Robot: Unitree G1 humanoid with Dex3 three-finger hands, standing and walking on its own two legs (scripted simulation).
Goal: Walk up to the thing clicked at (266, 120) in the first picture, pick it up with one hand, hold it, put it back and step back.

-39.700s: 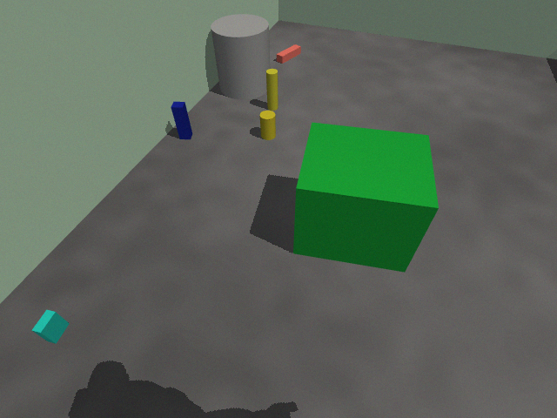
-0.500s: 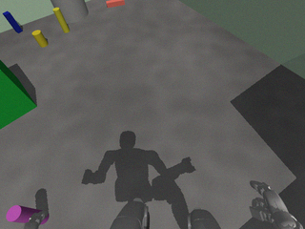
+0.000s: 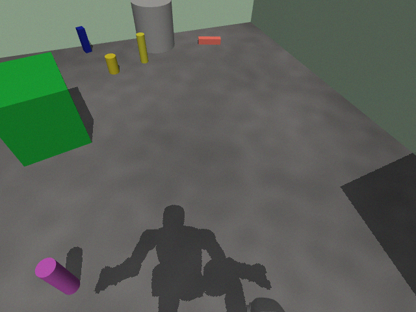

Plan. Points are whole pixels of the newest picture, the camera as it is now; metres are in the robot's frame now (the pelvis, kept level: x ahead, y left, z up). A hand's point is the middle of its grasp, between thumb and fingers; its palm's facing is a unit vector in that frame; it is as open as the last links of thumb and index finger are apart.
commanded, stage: walk up
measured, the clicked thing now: (112, 64) +2.09 +0.81 -0.67
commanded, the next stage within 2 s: stand in 0.78 s
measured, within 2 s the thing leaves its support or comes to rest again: neither
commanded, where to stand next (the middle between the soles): +0.07 +0.00 m, yaw -5 degrees
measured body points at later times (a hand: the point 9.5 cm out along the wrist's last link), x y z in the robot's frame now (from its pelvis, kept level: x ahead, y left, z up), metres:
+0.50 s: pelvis +0.02 +0.00 +0.01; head +0.05 +0.01 +0.46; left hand +0.12 +0.31 -0.11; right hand +0.12 -0.31 -0.10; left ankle +0.01 +0.14 -0.71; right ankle +0.05 -0.12 -0.71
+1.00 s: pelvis +0.00 +0.00 +0.04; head +0.01 -0.01 +0.48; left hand +0.10 +0.30 -0.09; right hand +0.06 -0.31 -0.10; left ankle +0.01 +0.14 -0.71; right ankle +0.05 -0.12 -0.71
